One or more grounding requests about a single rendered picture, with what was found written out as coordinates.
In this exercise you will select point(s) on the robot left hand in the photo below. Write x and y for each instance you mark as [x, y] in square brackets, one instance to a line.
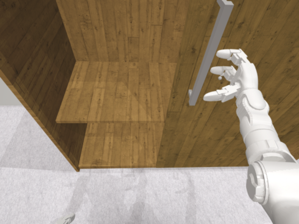
[67, 219]

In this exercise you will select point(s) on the right robot forearm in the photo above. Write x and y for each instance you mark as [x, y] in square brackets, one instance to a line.
[258, 133]

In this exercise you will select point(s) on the right robot upper arm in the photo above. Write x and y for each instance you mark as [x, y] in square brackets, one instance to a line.
[275, 186]

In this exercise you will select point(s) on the wardrobe door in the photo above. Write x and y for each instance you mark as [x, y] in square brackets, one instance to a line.
[294, 147]
[207, 134]

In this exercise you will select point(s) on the robot right hand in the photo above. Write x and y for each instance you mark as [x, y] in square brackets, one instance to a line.
[246, 76]

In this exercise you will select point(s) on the handle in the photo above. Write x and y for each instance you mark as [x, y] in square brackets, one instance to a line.
[220, 24]

